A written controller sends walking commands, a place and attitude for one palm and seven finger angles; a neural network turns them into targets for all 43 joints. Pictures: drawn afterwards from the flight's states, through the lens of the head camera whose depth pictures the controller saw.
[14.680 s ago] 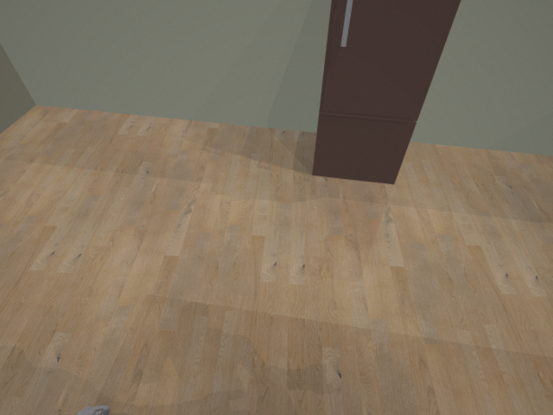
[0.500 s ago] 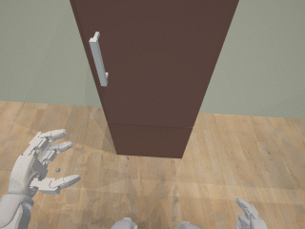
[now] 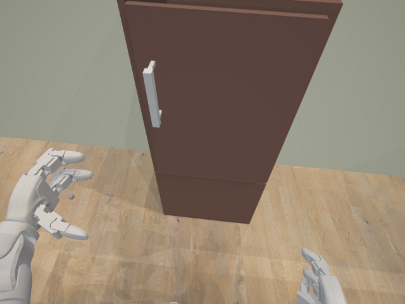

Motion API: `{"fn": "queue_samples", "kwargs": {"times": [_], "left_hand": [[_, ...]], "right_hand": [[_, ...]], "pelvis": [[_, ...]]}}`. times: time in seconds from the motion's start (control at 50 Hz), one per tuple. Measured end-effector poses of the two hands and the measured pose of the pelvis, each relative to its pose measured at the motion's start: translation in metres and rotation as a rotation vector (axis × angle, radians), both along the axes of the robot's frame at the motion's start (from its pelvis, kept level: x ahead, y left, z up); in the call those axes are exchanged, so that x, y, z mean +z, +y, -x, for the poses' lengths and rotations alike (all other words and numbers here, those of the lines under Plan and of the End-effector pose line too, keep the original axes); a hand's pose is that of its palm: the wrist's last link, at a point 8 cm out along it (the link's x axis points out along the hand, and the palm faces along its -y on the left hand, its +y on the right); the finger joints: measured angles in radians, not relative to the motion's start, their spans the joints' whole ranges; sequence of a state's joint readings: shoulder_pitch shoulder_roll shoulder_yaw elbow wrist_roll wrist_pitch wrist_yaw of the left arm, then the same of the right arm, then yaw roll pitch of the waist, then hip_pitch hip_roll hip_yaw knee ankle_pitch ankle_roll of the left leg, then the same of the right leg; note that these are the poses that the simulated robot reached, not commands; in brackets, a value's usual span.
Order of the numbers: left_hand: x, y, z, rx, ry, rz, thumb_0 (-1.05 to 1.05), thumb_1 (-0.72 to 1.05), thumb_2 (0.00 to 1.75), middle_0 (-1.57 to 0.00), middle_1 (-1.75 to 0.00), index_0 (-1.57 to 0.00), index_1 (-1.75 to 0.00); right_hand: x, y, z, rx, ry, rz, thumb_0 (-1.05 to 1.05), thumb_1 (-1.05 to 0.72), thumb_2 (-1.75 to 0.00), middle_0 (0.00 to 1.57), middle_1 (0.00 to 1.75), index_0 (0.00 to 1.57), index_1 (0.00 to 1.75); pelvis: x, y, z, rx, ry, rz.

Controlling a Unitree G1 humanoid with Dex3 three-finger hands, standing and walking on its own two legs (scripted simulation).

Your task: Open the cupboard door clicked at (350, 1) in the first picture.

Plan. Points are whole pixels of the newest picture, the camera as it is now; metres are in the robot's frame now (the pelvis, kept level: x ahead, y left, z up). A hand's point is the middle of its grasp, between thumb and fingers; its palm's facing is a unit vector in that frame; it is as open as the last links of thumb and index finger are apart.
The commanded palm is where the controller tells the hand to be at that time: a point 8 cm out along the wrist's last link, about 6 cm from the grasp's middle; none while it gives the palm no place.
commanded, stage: raise the hand with hooked fingers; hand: left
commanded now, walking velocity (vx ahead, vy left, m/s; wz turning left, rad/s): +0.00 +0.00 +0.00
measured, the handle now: (154, 96) +0.57 +0.18 +0.08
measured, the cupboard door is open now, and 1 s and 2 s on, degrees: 0 0 0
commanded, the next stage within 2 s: move the hooked fingers beside the handle in 0.66 s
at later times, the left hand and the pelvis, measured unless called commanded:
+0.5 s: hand (78, 183) +0.29 +0.25 +0.10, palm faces +0.01 -1.00 -0.02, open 14.0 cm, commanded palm +0.26 +0.30 +0.10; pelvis +0.00 -0.02 +0.01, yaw -1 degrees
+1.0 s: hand (87, 171) +0.32 +0.25 +0.10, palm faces +0.00 -1.00 +0.00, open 14.0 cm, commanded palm +0.30 +0.29 +0.10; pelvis -0.01 -0.02 +0.00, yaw +0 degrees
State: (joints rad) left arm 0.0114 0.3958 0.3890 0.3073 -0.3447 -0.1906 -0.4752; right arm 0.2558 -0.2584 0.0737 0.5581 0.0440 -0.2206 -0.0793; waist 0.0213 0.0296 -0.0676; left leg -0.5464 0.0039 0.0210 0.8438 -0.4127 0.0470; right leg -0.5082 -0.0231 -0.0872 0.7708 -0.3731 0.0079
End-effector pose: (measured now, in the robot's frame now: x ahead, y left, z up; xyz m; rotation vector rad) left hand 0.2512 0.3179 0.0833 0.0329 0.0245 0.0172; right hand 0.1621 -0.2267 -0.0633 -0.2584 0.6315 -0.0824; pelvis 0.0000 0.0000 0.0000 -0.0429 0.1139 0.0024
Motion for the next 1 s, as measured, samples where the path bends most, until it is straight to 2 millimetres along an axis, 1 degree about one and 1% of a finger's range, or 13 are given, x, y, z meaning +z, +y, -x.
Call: {"fn": "queue_samples", "kwargs": {"times": [0.22,0.3,0.4,0.48,0.6,0.82,0.9,1.0], "left_hand": [[0.023,0.009,-0.020,-0.003,-0.020,0.006,-0.01,-0.50,0.30,-0.30,-1.20,-0.30,-1.20],[0.023,0.004,-0.023,-0.017,-0.010,0.016,-0.01,-0.50,0.30,-0.30,-1.20,-0.30,-1.20],[0.017,-0.005,-0.021,-0.023,-0.001,0.017,-0.01,-0.50,0.30,-0.30,-1.20,-0.30,-1.20],[0.015,-0.010,-0.019,-0.011,-0.003,0.015,-0.01,-0.50,0.30,-0.30,-1.20,-0.30,-1.20],[0.017,-0.013,-0.016,-0.005,-0.014,0.014,-0.01,-0.50,0.30,-0.30,-1.20,-0.30,-1.20],[0.014,-0.017,-0.016,-0.011,0.005,0.024,-0.01,-0.50,0.30,-0.30,-1.20,-0.30,-1.20],[0.012,-0.016,-0.026,-0.002,0.004,0.029,-0.01,-0.50,0.30,-0.30,-1.20,-0.30,-1.20],[0.014,-0.017,-0.047,-0.018,-0.006,0.033,-0.02,-0.50,0.30,-0.30,-1.20,-0.30,-1.20]], "right_hand": [[-0.001,-0.022,0.020,-0.053,0.055,0.025,0.01,-0.90,-0.90,0.20,0.30,0.20,0.30],[0.001,-0.030,0.026,-0.068,0.062,0.028,0.01,-0.90,-0.90,0.20,0.30,0.20,0.30],[0.001,-0.037,0.031,-0.077,0.066,0.031,0.01,-0.90,-0.90,0.20,0.30,0.20,0.30],[0.000,-0.040,0.032,-0.079,0.066,0.030,0.01,-0.90,-0.90,0.20,0.30,0.20,0.30],[-0.001,-0.040,0.029,-0.073,0.058,0.018,0.01,-0.90,-0.90,0.20,0.30,0.20,0.30],[-0.001,-0.041,0.022,-0.063,0.037,0.012,0.01,-0.90,-0.90,0.20,0.30,0.20,0.30],[-0.004,-0.042,0.023,-0.059,0.053,0.026,0.01,-0.90,-0.90,0.20,0.30,0.20,0.30],[-0.007,-0.045,0.029,-0.072,0.083,0.036,0.01,-0.90,-0.90,0.20,0.30,0.20,0.30]], "pelvis": [[0.007,-0.005,-0.001,-0.006,-0.015,-0.008],[0.008,-0.008,0.000,-0.012,-0.013,-0.012],[0.008,-0.012,0.001,-0.017,-0.015,-0.017],[0.008,-0.015,0.002,-0.017,-0.018,-0.019],[0.008,-0.020,0.003,-0.015,-0.022,-0.020],[0.007,-0.024,0.005,-0.012,-0.017,-0.022],[0.005,-0.024,0.007,-0.006,-0.013,-0.020],[0.004,-0.024,0.007,-0.006,-0.001,-0.020]]}}
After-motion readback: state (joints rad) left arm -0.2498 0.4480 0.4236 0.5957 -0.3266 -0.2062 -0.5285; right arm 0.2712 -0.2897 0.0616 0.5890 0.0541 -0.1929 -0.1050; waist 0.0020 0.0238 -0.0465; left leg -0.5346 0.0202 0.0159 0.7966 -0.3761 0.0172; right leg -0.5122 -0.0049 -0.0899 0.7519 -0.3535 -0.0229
